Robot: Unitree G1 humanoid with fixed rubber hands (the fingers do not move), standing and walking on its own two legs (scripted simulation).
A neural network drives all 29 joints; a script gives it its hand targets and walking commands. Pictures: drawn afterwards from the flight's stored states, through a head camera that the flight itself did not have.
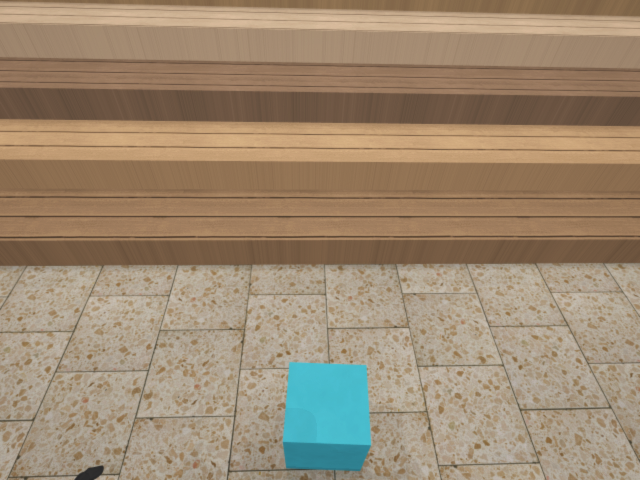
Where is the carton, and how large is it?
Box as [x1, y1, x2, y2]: [283, 362, 370, 470]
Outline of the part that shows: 289,362 283,433 283,447 286,467 359,470 370,446 366,365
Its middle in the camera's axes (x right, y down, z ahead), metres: +0.02 +0.50 +1.08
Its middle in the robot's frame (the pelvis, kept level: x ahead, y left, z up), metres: +0.43 -0.02 -0.66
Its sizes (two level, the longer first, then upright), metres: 0.210 0.200 0.250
